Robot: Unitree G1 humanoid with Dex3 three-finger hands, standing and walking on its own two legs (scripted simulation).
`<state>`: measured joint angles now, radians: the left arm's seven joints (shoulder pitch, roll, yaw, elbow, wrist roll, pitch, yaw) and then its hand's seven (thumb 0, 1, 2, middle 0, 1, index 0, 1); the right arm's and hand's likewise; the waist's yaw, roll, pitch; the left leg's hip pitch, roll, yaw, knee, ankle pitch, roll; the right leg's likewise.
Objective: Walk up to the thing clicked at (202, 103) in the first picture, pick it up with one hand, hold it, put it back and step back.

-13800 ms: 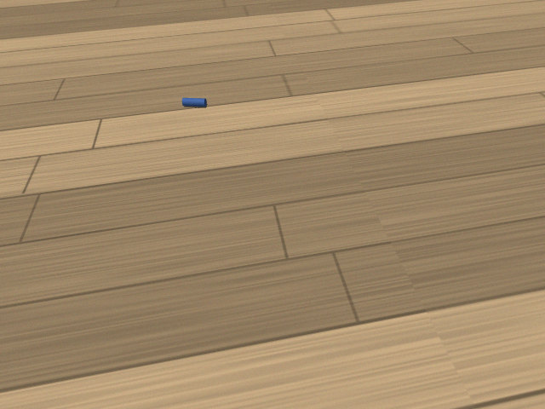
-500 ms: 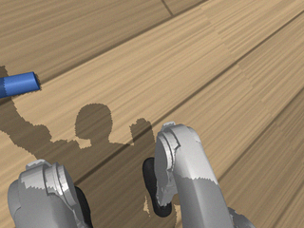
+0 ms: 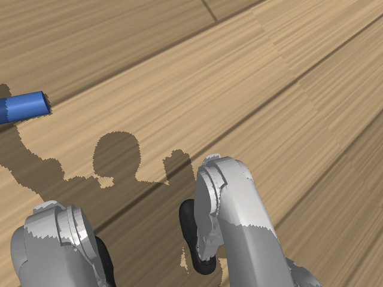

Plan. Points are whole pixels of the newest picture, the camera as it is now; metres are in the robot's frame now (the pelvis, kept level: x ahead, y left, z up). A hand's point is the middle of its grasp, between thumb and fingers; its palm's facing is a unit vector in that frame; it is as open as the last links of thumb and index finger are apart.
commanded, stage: rise first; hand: left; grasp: from above
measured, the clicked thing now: (8, 110) +0.53 +0.29 -0.29
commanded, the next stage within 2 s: approach in 0.34 s
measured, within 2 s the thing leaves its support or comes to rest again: neither
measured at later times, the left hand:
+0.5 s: hand out of the picture +0.48 +0.33 -0.17, palm faces -0.45 -0.07 -0.89, open 13.1 cm
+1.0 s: hand out of the picture +0.52 +0.28 -0.17, palm faces -0.45 -0.05 -0.89, open 13.7 cm
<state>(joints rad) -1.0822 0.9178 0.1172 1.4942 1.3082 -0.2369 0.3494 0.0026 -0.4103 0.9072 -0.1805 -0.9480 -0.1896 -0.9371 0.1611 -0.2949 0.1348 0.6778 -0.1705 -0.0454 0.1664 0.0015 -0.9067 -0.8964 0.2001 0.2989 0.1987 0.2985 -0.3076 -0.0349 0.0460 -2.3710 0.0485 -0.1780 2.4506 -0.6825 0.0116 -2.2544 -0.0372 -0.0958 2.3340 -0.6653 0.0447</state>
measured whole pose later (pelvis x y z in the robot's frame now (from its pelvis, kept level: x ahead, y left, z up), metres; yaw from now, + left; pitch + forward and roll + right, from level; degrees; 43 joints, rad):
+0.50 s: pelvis +0.00 +0.00 +0.00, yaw +0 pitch +33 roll -11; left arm -1.08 0.92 0.11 1.49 1.31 -0.24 0.34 0.00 -0.35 0.86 -0.23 -0.90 -0.24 -0.89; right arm 0.17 -0.30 0.14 0.67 -0.17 -0.04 0.17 0.00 -0.90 -0.89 0.20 0.30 0.20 0.30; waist -0.31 -0.03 0.04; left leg -2.37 0.05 -0.18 2.45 -0.68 0.01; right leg -2.26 -0.04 -0.10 2.33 -0.66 0.04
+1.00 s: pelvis +0.00 +0.00 +0.00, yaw +0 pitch +34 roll -10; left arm -1.17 0.89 0.09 1.55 1.28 -0.10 0.33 0.00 -0.46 0.95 -0.12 -1.00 -0.13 -0.98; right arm 0.22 -0.31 0.19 0.62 -0.15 -0.04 0.15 0.00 -0.89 -0.88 0.20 0.30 0.20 0.30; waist -0.39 -0.01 0.06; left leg -2.37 0.06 -0.18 2.44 -0.68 0.01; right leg -2.27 -0.02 -0.09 2.32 -0.65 0.04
